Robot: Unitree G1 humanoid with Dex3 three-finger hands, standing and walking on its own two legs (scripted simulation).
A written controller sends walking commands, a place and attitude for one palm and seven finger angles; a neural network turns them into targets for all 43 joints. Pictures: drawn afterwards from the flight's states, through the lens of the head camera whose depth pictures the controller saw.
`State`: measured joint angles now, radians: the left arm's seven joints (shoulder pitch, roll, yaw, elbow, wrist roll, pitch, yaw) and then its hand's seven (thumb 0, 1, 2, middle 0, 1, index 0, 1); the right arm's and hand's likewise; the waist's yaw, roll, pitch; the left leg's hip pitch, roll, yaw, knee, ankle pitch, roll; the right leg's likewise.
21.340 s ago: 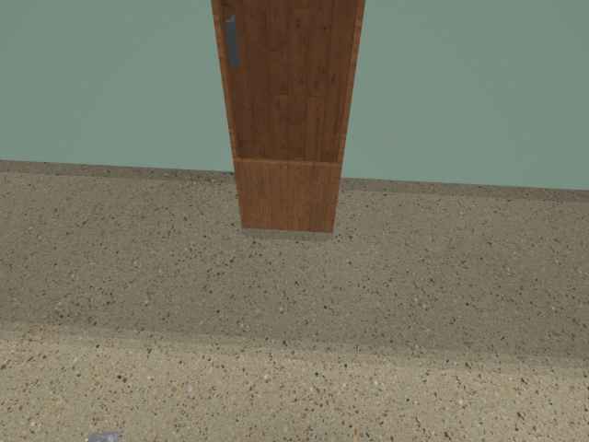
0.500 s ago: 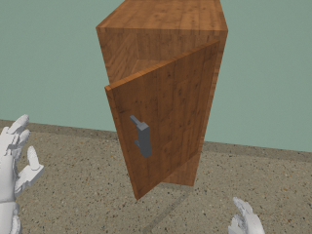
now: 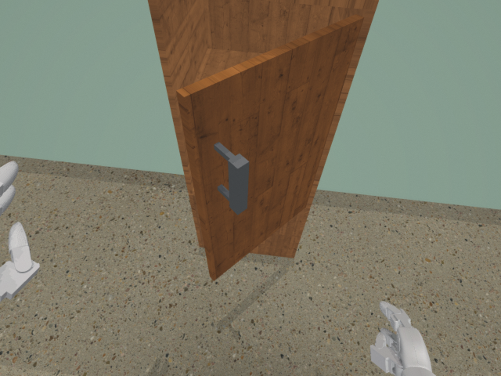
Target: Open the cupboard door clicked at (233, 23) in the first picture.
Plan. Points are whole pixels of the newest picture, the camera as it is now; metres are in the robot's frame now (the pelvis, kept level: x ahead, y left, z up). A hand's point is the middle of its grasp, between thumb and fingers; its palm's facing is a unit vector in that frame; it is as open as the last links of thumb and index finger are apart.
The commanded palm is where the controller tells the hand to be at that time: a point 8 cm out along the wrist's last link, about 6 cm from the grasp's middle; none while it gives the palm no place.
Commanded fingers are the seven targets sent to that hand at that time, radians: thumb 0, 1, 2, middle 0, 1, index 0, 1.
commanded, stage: step back with the hand held close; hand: left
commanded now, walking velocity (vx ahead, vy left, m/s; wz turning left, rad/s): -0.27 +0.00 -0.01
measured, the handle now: (230, 178) +0.40 +0.07 +0.09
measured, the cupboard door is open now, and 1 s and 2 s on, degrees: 48 48 48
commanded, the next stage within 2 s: stop stepping back and stand still in 0.64 s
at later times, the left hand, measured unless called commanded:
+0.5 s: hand out of the picture +0.10 +0.29 +0.17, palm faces +0.49 -0.75 -0.45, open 7.4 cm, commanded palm +0.03 +0.32 +0.18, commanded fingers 0.00 0.90 0.90 -0.20 -0.30 -0.20 -0.30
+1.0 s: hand out of the picture +0.03 +0.24 +0.15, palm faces +0.35 -0.80 -0.49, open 7.4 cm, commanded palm -0.03 +0.27 +0.18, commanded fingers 0.00 0.90 0.90 -0.20 -0.30 -0.20 -0.30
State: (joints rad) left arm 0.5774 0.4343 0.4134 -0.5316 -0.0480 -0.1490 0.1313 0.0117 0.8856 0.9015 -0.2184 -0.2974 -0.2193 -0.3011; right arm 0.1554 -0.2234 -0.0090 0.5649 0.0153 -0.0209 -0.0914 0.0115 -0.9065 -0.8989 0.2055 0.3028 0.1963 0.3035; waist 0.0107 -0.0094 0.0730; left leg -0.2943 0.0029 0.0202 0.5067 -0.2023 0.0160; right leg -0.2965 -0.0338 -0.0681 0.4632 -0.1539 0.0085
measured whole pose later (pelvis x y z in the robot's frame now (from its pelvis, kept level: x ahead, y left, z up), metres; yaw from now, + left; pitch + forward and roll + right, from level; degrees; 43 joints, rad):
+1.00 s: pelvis -0.18 -0.02 +0.00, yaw -2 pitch +1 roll +1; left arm 0.58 0.46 0.44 -0.50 -0.06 -0.16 0.14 0.01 0.88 0.90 -0.22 -0.30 -0.22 -0.30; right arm 0.20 -0.23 0.00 0.62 0.00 -0.12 -0.08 0.01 -0.91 -0.90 0.21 0.30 0.20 0.30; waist -0.03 -0.06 0.00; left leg -0.33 -0.05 0.07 0.50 -0.19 0.06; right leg -0.22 0.00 -0.01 0.63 -0.44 0.00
